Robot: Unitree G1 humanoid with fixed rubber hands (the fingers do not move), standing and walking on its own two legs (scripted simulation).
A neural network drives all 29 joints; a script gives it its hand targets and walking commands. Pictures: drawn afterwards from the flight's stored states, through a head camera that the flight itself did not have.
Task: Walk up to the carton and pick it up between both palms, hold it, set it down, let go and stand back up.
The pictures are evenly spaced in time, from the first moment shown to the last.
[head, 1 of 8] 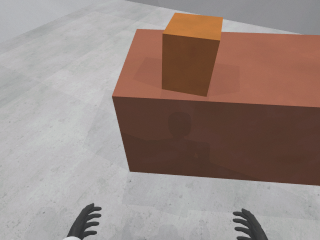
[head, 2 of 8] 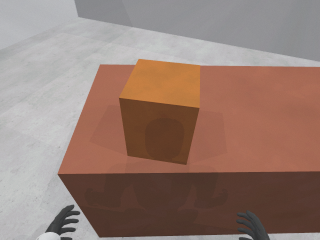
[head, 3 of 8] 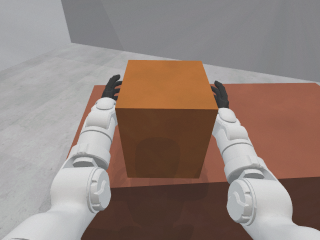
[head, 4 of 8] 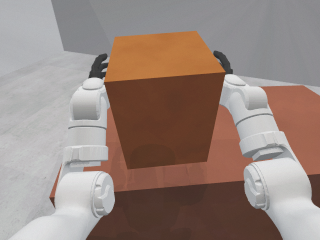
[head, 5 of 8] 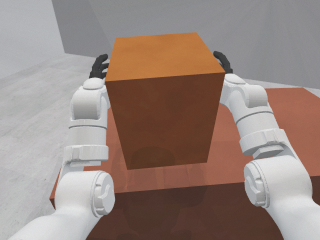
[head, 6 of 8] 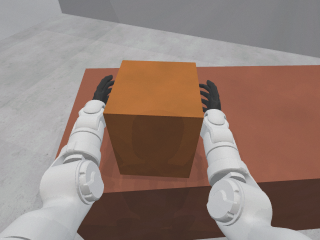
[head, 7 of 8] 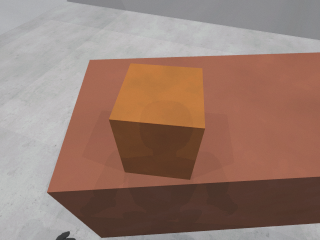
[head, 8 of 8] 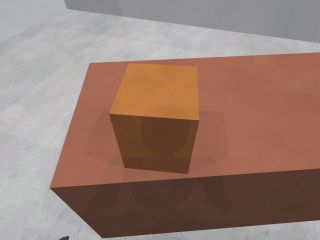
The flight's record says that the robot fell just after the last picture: no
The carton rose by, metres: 0.21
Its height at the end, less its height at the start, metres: +0.00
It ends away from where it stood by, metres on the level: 0.02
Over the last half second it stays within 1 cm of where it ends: yes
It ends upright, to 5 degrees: yes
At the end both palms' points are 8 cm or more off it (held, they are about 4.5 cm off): yes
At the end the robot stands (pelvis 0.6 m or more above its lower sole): yes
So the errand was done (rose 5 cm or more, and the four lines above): yes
